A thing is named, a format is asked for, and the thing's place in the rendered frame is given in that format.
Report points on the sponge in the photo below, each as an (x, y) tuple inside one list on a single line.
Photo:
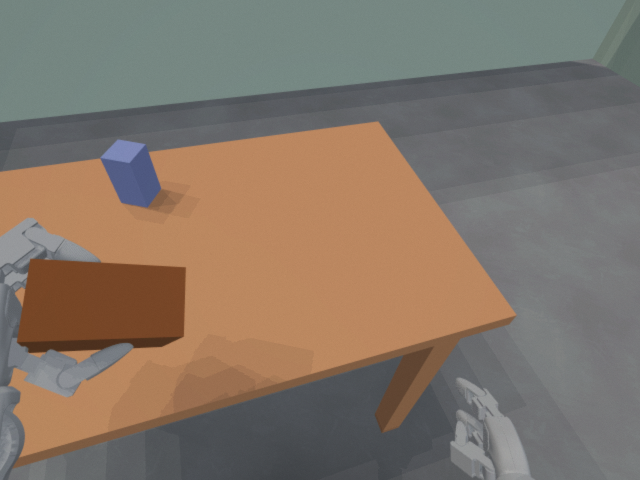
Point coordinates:
[(77, 306)]

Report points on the table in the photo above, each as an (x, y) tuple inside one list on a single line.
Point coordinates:
[(307, 255)]

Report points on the left robot forearm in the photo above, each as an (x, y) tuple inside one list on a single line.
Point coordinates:
[(12, 434)]

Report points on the robot left hand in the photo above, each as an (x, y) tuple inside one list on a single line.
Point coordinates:
[(53, 371)]

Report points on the robot right hand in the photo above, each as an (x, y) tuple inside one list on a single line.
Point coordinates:
[(496, 448)]

